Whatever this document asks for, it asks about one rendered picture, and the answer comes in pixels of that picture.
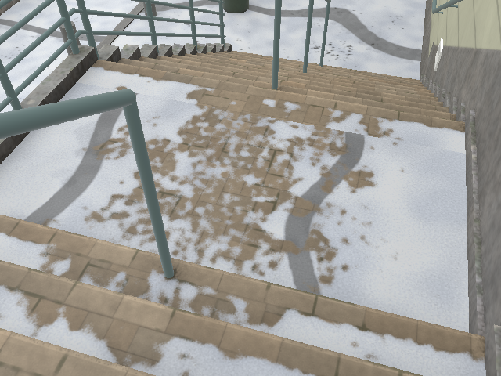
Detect stairs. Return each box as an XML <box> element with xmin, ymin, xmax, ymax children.
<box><xmin>118</xmin><ymin>51</ymin><xmax>456</xmax><ymax>121</ymax></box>
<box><xmin>0</xmin><ymin>215</ymin><xmax>486</xmax><ymax>376</ymax></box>

